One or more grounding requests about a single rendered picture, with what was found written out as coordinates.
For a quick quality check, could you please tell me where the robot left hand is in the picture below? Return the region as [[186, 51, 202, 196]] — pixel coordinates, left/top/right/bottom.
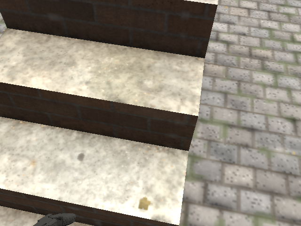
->
[[33, 213, 76, 226]]

